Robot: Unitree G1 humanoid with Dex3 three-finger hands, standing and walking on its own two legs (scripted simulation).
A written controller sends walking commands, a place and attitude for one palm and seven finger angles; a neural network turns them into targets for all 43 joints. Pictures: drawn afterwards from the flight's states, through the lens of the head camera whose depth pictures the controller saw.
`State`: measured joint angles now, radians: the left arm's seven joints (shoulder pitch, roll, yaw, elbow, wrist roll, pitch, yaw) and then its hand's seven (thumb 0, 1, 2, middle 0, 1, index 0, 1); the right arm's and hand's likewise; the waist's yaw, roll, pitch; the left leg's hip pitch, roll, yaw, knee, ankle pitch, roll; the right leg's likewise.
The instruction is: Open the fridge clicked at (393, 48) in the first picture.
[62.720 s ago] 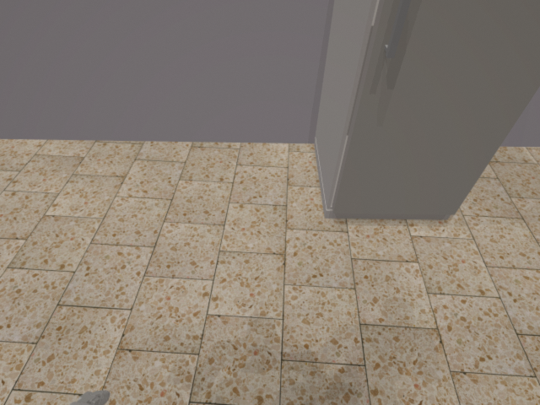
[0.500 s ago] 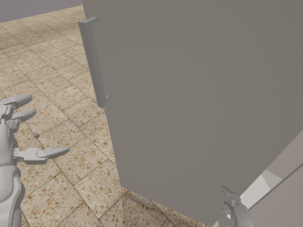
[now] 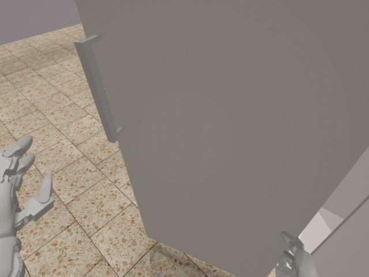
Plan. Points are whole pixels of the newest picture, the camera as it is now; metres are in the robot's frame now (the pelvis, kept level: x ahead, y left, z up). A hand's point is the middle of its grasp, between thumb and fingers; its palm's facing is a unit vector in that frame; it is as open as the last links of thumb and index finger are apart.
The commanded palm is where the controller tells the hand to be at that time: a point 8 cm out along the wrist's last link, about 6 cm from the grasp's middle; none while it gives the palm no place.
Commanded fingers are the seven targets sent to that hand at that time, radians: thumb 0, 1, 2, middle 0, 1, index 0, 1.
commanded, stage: draw the hand back to the body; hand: left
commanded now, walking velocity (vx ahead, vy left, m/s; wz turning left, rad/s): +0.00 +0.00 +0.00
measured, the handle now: (105, 94) +0.43 +0.25 +0.20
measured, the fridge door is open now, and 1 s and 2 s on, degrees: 107 107 107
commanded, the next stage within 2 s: step back with the hand held close in 0.34 s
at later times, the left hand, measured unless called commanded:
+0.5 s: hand (51, 202) +0.17 +0.25 +0.16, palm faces +0.50 -0.79 -0.36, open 7.4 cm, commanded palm +0.13 +0.29 +0.17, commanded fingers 0.00 0.90 0.90 -0.20 -0.30 -0.20 -0.30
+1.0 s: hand (8, 225) +0.13 +0.30 +0.15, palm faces +0.50 -0.72 -0.48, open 7.4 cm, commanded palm +0.08 +0.33 +0.17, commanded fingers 0.00 0.90 0.90 -0.20 -0.30 -0.20 -0.30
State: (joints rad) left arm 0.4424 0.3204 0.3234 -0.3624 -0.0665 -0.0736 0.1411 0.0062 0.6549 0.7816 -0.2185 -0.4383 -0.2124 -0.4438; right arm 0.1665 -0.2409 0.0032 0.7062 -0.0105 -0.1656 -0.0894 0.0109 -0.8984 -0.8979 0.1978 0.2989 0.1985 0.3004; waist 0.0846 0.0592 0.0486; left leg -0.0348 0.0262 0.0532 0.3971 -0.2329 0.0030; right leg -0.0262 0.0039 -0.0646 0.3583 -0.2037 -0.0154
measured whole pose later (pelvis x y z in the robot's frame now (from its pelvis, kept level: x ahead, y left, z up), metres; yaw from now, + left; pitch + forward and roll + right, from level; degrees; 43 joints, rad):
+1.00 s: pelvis -0.07 +0.03 -0.02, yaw +0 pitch -1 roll +0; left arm 0.50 0.36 0.39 -0.41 -0.01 -0.16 0.18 0.01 0.89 0.90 -0.21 -0.30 -0.21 -0.30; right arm 0.20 -0.21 0.02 0.60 0.00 -0.07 -0.10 0.01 -0.90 -0.90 0.20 0.30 0.20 0.30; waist 0.04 0.05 0.01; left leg -0.36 -0.02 0.08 0.57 -0.20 0.06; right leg -0.30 0.00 0.00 0.60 -0.30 0.00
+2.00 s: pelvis -0.32 +0.06 -0.01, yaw +1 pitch -2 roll -1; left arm 0.49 0.36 0.36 -0.43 0.00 -0.13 0.18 0.02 0.89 0.90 -0.21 -0.30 -0.20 -0.30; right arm 0.28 -0.20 0.02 0.66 -0.02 -0.09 -0.10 0.01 -0.90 -0.90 0.20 0.30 0.20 0.30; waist 0.01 -0.01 -0.03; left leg -0.39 -0.02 0.03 0.59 -0.35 0.02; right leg -0.22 0.02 -0.03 0.51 -0.36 -0.05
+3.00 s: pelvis -0.38 +0.11 -0.02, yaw +2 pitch -1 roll +0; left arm 0.26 0.25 -0.05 0.80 0.03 0.05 -0.01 0.01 0.91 0.90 -0.20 -0.30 -0.20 -0.30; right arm 0.19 -0.28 0.02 0.85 -0.03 0.02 0.02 0.01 -0.90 -0.90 0.20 0.30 0.20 0.30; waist -0.03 -0.03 0.03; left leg -0.33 -0.03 0.06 0.57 -0.22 0.05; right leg -0.26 -0.02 -0.01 0.61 -0.33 0.01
